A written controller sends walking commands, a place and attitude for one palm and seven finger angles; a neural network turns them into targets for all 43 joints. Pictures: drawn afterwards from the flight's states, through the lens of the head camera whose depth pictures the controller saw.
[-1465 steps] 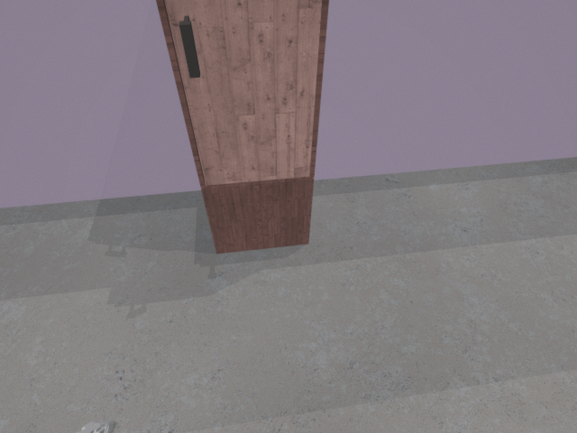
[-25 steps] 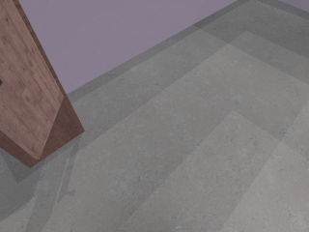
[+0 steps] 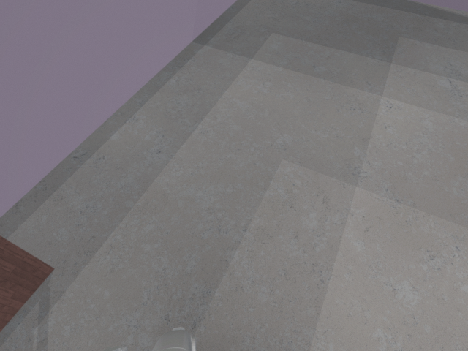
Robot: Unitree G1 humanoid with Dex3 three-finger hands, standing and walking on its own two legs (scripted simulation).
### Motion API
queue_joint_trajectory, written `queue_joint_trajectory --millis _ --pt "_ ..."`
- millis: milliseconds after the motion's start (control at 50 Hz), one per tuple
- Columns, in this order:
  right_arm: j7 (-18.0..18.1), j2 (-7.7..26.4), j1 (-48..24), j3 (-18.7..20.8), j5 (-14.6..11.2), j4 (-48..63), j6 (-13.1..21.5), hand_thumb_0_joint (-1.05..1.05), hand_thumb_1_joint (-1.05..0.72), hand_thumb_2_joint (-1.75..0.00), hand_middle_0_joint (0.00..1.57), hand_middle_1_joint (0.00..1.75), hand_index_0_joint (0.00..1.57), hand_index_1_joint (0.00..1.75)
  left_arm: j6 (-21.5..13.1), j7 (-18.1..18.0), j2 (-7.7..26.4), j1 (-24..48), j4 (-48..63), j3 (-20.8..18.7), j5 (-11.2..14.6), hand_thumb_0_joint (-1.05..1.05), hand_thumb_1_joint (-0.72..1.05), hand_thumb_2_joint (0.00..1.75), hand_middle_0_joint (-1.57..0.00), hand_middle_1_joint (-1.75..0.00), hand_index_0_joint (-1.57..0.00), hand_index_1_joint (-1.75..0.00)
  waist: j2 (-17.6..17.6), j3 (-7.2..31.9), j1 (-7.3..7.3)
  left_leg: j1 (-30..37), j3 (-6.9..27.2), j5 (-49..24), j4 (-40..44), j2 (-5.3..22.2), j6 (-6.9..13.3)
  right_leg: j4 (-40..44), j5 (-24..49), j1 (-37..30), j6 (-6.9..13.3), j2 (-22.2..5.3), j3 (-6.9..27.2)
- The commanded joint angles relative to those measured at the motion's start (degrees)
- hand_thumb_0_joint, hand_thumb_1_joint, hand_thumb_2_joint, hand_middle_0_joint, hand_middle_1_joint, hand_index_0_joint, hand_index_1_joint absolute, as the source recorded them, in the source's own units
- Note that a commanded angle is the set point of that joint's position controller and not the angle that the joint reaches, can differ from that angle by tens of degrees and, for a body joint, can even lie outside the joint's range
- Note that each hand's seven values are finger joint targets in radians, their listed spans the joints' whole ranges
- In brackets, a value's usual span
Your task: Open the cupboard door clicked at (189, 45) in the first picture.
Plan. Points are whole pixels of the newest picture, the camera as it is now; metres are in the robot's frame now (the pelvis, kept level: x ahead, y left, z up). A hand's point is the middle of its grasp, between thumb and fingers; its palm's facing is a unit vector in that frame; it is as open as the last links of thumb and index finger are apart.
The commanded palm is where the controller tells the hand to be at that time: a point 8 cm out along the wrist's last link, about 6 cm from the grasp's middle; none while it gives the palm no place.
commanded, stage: walk to a spot facing it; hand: left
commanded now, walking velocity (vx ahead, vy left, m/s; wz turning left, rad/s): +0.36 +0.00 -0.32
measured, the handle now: out of the picture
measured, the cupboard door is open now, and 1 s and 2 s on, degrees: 45 45 45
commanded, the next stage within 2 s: turn to face it in 1.04 s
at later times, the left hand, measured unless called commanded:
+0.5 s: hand (186, 236) +0.37 +0.12 -0.17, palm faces -0.16 -0.96 -0.22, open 7.3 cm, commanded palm none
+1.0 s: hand (216, 160) +0.60 +0.06 -0.16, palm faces -0.19 -0.96 -0.19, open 7.3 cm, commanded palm none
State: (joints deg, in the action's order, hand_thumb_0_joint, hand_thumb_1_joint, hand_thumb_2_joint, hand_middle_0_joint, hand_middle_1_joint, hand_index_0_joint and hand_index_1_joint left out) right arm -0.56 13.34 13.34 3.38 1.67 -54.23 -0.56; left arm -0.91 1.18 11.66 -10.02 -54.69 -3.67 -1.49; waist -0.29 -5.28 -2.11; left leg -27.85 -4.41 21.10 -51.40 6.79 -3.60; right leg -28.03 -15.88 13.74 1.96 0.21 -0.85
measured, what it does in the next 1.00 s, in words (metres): walks ahead: left foot, then right foot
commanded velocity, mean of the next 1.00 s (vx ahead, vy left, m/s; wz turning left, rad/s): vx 0.37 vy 0.00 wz -0.15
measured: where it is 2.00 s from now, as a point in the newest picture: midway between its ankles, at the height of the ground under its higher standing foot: (286, 214)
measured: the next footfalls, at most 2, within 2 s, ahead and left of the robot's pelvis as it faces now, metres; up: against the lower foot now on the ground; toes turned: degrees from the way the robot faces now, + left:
left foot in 0.12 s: +0.17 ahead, +0.14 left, +0.00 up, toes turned +3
right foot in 0.42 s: +0.29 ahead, -0.16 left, +0.00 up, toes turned -17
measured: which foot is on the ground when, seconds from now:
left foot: up 0.00-0.10, down 0.12-0.42, up 0.44-0.72, down 0.74-1.00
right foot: down 0.00-0.10, up 0.12-0.40, down 0.42-0.76, up 0.78-1.00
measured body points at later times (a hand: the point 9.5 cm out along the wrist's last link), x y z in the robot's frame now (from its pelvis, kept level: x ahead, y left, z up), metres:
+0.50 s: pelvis +0.23 -0.05 -0.02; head +0.28 -0.07 +0.43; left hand +0.38 +0.18 -0.15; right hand +0.13 -0.27 -0.17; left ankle +0.15 +0.12 -0.68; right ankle +0.25 -0.15 -0.74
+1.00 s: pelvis +0.49 -0.10 +0.00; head +0.52 -0.12 +0.45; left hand +0.61 +0.11 -0.14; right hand +0.43 -0.32 -0.16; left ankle +0.48 +0.05 -0.74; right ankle +0.51 -0.23 -0.71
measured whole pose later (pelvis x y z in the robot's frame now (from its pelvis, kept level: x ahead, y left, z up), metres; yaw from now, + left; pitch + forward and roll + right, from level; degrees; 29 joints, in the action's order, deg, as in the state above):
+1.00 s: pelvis +0.49 -0.10 +0.00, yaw -13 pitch +1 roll +1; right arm 0.2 9.5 17.9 2.9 2.5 -60.9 3.2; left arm -1.5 2.1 10.2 -9.5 -58.8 -4.1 -1.3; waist 0.2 -2.8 -0.5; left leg -8.5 -9.8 16.0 -24.2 5.2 -2.4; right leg -44.0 -15.7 27.1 -0.1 -5.9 -5.5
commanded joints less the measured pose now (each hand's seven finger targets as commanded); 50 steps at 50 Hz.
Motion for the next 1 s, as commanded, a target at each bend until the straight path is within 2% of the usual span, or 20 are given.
queue_joint_trajectory --millis 0,60,80,100,120,160,240,320,360,380,400,420,500,680,700,720,740,820,880,980 --pt "-0.4 2.5 -1.2 0.4 -0.4 4.9 2.9 0.0 -0.9 -0.9 0.2 0.3 0.2 0.3 -1.7 -0.1 11.4 -2.1 1.8 -3.3 0.1 0.0 0.9 0.9 -0.2 -0.3 -0.2 -0.3 -7.0 4.2 1.97 5.0 -1.6 -4.7 13.5 -2.9 0.2 12.7 -2.0 -2.8 8.2 -11.3 13.2" --pt "0.8 6.3 7.5 1.2 -0.2 1.6 4.5 0.0 -0.9 -0.9 0.2 0.3 0.2 0.3 -1.8 -0.1 8.1 -0.7 1.9 -2.7 0.6 0.0 0.9 0.9 -0.2 -0.3 -0.2 -0.3 1.8 6.6 -2.91 26.2 1.4 -7.2 27.0 -1.1 2.1 -1.8 3.2 6.7 4.4 -6.1 9.4" --pt "1.5 12.1 15.0 2.7 0.8 0.0 4.9 0.0 -0.9 -0.9 0.2 0.3 0.2 0.3 -1.8 0.4 4.4 -2.2 2.6 -1.9 0.8 0.0 0.9 0.9 -0.2 -0.3 -0.2 -0.3 15.5 11.9 -5.38 37.9 19.4 -2.4 30.6 12.5 7.5 -19.0 -5.7 18.4 1.0 1.1 2.6" --pt "2.2 14.5 20.5 2.9 1.4 -0.8 4.4 0.0 -0.9 -0.9 0.2 0.3 0.2 0.3 -2.3 0.6 3.3 0.6 4.6 -1.3 0.8 0.0 0.9 0.9 -0.2 -0.3 -0.2 -0.3 18.3 12.0 -7.58 39.9 32.5 0.5 37.0 22.9 13.9 -34.8 -18.1 26.6 0.0 2.9 0.1" --pt "1.9 12.8 18.1 2.5 1.2 -0.3 4.2 0.0 -0.9 -0.9 0.2 0.3 0.2 0.3 -2.5 0.6 4.2 4.1 5.2 -1.5 -0.1 0.0 0.9 0.9 -0.2 -0.3 -0.2 -0.3 11.3 7.0 -6.77 33.1 32.2 3.6 37.8 23.2 15.6 -42.2 -15.9 30.1 0.6 -1.4 2.9" --pt "1.8 7.5 11.5 1.2 1.0 1.0 4.7 0.0 -0.9 -0.9 0.2 0.3 0.2 0.3 -2.2 1.3 3.5 5.8 4.6 -1.8 -0.3 0.0 0.9 0.9 -0.2 -0.3 -0.2 -0.3 11.2 0.2 -2.9 23.4 23.7 1.9 40.7 18.9 12.8 -45.1 -5.7 31.3 -0.4 -5.9 4.0" --pt "1.7 6.1 9.1 0.7 0.7 -0.2 5.3 0.0 -0.9 -0.9 0.2 0.3 0.2 0.3 -0.7 2.3 0.6 4.0 3.4 -0.5 -0.1 0.0 0.9 0.9 -0.2 -0.3 -0.2 -0.3 10.0 4.2 0.11 21.9 2.0 -14.6 39.0 12.0 8.9 -23.6 -1.4 19.6 -1.6 -6.7 -1.0" --pt "1.0 6.8 8.9 1.2 0.8 -1.6 4.0 0.0 -0.9 -0.9 0.2 0.3 0.2 0.3 -1.0 2.2 0.7 3.3 2.2 -0.7 -0.3 0.0 0.9 0.9 -0.2 -0.3 -0.2 -0.3 6.2 3.5 0.63 17.1 -1.5 -7.8 37.1 11.0 8.3 -9.6 2.5 6.2 -1.2 -2.5 -7.3" --pt "0.8 6.5 7.4 0.8 0.5 -2.1 3.4 0.0 -0.9 -0.9 0.2 0.3 0.2 0.3 -1.2 1.8 3.3 -3.6 -0.3 -1.5 -0.4 0.0 0.9 0.9 -0.2 -0.3 -0.2 -0.3 4.0 4.9 4.51 13.6 -4.4 -8.6 28.7 8.3 6.0 -4.0 3.2 -5.3 -0.1 -0.4 -8.4" --pt "0.3 4.9 5.9 0.4 -0.1 -1.7 3.4 0.0 -0.9 -0.9 0.2 0.3 0.2 0.3 -1.7 1.2 6.8 -11.2 -2.4 -2.5 -0.6 0.0 0.9 0.9 -0.2 -0.3 -0.2 -0.3 -1.6 7.7 8.51 5.9 -8.8 -9.3 16.2 4.4 4.0 0.3 -4.1 -16.8 2.7 -4.8 -0.6" --pt "-0.1 0.5 4.7 -0.6 -1.0 0.2 3.7 0.0 -0.9 -0.9 0.2 0.3 0.2 0.3 -2.2 0.2 14.5 -19.6 -4.9 -4.5 -0.7 0.0 0.9 0.9 -0.2 -0.3 -0.2 -0.3 -19.1 10.3 11.99 -9.3 -11.2 3.7 -3.4 -3.2 1.7 9.6 -13.9 -27.6 9.2 -19.6 23.7" --pt "-0.1 2.1 -0.3 -0.2 -0.8 2.2 3.6 0.0 -0.9 -0.9 0.2 0.3 0.2 0.3 -1.7 -0.3 15.8 -20.3 -5.1 -4.6 0.7 0.0 0.9 0.9 -0.2 -0.3 -0.2 -0.3 -17.0 7.7 12.53 -14.7 -2.5 15.3 -15.4 -2.6 2.2 17.9 -17.4 -23.8 12.6 -25.2 34.0" --pt "0.2 0.8 0.6 0.1 -0.3 -1.7 3.1 0.0 -0.9 -0.9 0.2 0.3 0.2 0.3 -2.4 -1.7 6.3 -6.3 -2.0 -1.8 0.1 0.0 0.9 0.9 -0.2 -0.3 -0.2 -0.3 -7.1 4.4 3.31 -6.9 2.8 2.1 -10.2 4.2 1.3 15.7 2.3 -7.3 9.1 -19.0 13.3" --pt "-0.7 0.7 4.5 0.3 -0.2 -3.3 4.0 0.0 -0.9 -0.9 0.2 0.3 0.2 0.3 -3.3 -0.8 7.2 -6.4 -5.9 -1.8 0.6 0.0 0.9 0.9 -0.2 -0.3 -0.2 -0.3 -2.6 3.9 -0.87 15.6 -5.1 -11.7 23.2 -2.7 2.4 5.9 11.4 -3.4 4.5 -11.5 1.3" --pt "-0.1 4.0 11.4 1.1 0.0 -5.4 4.5 0.0 -0.9 -0.9 0.2 0.3 0.2 0.3 -3.3 -0.7 5.7 -5.6 -5.1 -1.6 0.7 0.0 0.9 0.9 -0.2 -0.3 -0.2 -0.3 3.3 6.5 -4.37 25.9 -0.8 -10.2 24.9 -0.1 4.5 -5.1 13.5 2.2 2.9 -8.9 -1.4" --pt "0.7 9.9 19.4 2.6 1.1 -7.2 4.8 0.0 -0.9 -0.9 0.2 0.3 0.2 0.3 -3.2 -0.3 2.7 -7.1 -3.8 -1.1 1.0 0.0 0.9 0.9 -0.2 -0.3 -0.2 -0.3 15.7 11.7 -6.5 37.2 18.0 -6.6 29.0 13.0 10.5 -22.8 1.0 14.7 -0.1 -2.4 -6.1" --pt "1.5 12.2 24.1 2.9 1.1 -7.9 4.3 0.0 -0.9 -0.9 0.2 0.3 0.2 0.3 -3.6 -0.1 2.1 -3.8 -1.2 -0.4 0.8 0.0 0.9 0.9 -0.2 -0.3 -0.2 -0.3 18.1 13.0 -8.04 40.6 31.1 -7.8 35.2 21.3 15.9 -38.4 -16.2 23.1 -0.4 1.2 -3.4" --pt "1.8 4.5 11.1 1.1 0.6 -4.7 5.3 0.0 -0.9 -0.9 0.2 0.3 0.2 0.3 -2.5 0.8 1.7 1.8 -1.0 -0.7 -0.1 0.0 0.9 0.9 -0.2 -0.3 -0.2 -0.3 8.1 1.1 -1.49 21.4 17.3 -5.9 40.3 16.7 12.1 -42.8 -3.5 27.0 -1.4 -8.0 2.4" --pt "1.5 4.4 8.3 1.3 0.5 -4.6 5.5 0.0 -0.9 -0.9 0.2 0.3 0.2 0.3 -1.4 1.3 -0.6 0.5 -1.3 -0.3 0.0 0.0 0.9 0.9 -0.2 -0.3 -0.2 -0.3 8.1 3.4 0.64 18.5 3.7 -11.1 40.3 11.8 9.8 -22.7 -1.4 16.5 -2.2 -8.1 -1.7" --pt "0.5 5.7 5.8 1.5 0.4 -4.8 3.6 0.0 -0.9 -0.9 0.2 0.3 0.2 0.3 -1.6 1.3 1.1 -3.9 -2.7 -1.0 -0.2 0.0 0.9 0.9 -0.2 -0.3 -0.2 -0.3 5.8 2.9 3.48 11.3 -1.2 2.9 35.1 8.5 7.4 -6.6 5.0 -0.2 -2.2 -3.1 -8.3"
